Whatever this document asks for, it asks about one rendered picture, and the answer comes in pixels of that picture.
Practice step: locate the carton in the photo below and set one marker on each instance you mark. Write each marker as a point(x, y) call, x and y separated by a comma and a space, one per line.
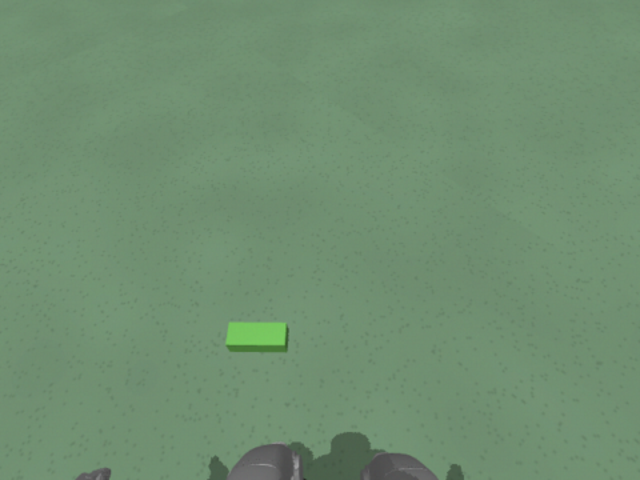
point(257, 337)

